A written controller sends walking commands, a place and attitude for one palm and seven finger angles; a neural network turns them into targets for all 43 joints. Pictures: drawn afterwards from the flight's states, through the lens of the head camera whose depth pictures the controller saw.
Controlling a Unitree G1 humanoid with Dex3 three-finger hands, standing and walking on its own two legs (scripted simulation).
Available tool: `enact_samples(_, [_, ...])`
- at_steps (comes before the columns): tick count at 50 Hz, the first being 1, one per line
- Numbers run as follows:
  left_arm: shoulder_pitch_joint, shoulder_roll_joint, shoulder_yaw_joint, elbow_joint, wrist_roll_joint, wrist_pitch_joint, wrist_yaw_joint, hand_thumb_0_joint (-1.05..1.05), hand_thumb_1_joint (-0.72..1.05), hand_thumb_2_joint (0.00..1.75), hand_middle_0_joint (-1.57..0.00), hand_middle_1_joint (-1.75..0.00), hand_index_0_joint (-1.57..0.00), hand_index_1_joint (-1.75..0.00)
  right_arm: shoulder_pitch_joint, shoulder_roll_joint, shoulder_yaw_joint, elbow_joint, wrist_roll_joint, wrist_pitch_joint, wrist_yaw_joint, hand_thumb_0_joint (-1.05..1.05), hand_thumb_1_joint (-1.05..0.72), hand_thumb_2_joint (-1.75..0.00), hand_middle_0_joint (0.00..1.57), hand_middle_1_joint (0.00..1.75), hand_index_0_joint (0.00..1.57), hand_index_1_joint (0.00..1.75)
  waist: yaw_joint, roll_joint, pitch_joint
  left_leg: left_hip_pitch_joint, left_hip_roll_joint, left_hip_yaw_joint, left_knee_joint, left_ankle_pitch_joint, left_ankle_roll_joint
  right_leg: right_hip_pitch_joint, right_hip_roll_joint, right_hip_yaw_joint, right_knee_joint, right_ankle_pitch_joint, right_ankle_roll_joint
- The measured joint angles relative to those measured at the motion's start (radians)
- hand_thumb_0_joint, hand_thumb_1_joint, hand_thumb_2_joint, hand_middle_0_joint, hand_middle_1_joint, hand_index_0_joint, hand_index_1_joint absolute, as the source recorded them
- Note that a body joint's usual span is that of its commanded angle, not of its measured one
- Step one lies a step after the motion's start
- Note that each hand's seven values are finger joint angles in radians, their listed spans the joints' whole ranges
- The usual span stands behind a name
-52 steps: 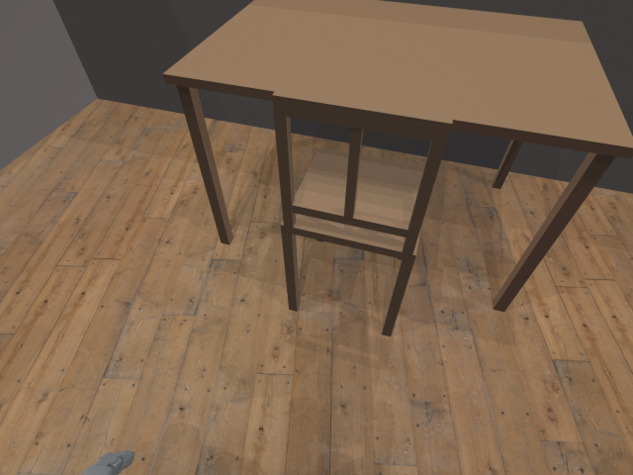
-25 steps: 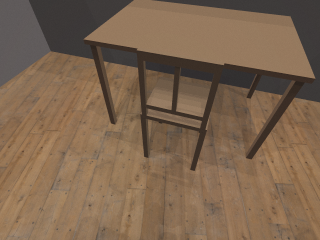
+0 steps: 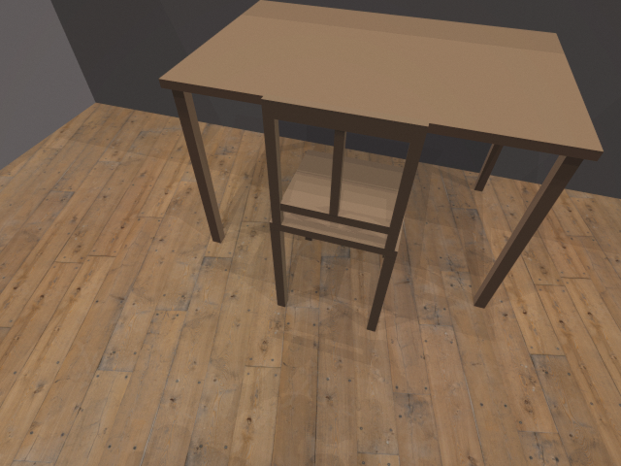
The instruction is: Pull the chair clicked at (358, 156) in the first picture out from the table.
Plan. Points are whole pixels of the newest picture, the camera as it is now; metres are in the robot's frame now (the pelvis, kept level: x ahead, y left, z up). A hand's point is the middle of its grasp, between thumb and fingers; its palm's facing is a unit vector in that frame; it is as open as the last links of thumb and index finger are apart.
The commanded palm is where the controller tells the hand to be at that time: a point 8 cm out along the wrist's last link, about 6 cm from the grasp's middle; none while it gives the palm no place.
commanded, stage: look at it before walking up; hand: left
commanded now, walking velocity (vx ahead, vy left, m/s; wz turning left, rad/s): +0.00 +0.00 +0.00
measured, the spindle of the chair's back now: (337, 174) +0.78 -0.02 -0.10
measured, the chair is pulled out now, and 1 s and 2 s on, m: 0.00 0.00 0.00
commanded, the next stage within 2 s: turn to face it in 0.40 s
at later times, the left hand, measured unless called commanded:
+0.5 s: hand out of the picture +0.08 +0.24 -0.16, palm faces +0.00 -0.94 -0.33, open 7.4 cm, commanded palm none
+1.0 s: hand out of the picture +0.07 +0.18 -0.18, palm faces -0.11 -0.96 -0.24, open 7.4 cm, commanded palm none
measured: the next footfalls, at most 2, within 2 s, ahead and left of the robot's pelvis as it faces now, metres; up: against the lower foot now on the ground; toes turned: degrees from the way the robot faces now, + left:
right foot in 1.44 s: -0.02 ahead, -0.12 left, +0.00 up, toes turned -18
left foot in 1.82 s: +0.26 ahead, +0.07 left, +0.00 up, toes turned -7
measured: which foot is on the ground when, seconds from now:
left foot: down 0.00-1.00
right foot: down 0.00-1.00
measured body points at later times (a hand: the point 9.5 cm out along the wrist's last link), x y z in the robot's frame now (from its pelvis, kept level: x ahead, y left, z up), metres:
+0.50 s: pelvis +0.01 +0.00 +0.00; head +0.02 +0.00 +0.45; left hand +0.08 +0.29 -0.13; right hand +0.09 -0.29 -0.13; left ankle +0.01 +0.12 -0.75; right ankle +0.01 -0.13 -0.75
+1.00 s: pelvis +0.00 -0.01 -0.01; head +0.02 -0.02 +0.44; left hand +0.08 +0.23 -0.16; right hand +0.02 -0.26 -0.17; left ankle +0.01 +0.12 -0.75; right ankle +0.01 -0.13 -0.75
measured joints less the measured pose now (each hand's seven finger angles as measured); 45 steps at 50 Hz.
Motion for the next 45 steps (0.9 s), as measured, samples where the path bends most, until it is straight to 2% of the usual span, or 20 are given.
enact_samples(27, [-0.01,0.01,0.007,0.008,0.0,-0.002,-0.002,0.01,0.91,0.9,-0.2,-0.3,-0.21,-0.3,-0.034,-0.008,0.001,-0.003,0.001,-0.004,-0.005,0.0,-0.9,-0.9,0.2,0.3,0.21,0.3,0.007,0.0,0.003,0.022,0.004,-0.006,-0.022,-0.005,-0.005,0.024,0.004,-0.006,-0.023,-0.006,-0.005])
enact_samples(33, [-0.005,0.01,0.015,0.0,0.0,0.007,-0.001,0.01,0.91,0.9,-0.2,-0.3,-0.21,-0.3,-0.044,-0.007,-0.002,-0.016,-0.001,-0.004,-0.011,0.0,-0.9,-0.9,0.2,0.3,0.21,0.3,0.017,0.003,0.003,0.022,0.014,0.015,-0.011,-0.016,-0.008,0.014,0.013,0.015,-0.009,-0.009,-0.008])
enact_samples(45, [0.05,-0.067,0.018,-0.057,0.004,0.048,0.0,0.01,0.91,0.9,-0.2,-0.3,-0.2,-0.3,0.014,0.08,-0.011,-0.078,-0.003,0.022,-0.022,0.0,-0.9,-0.9,0.2,0.3,0.2,0.3,0.011,-0.001,0.018,-0.035,0.044,0.086,0.104,-0.077,-0.016,-0.083,0.047,0.085,0.128,-0.052,-0.013])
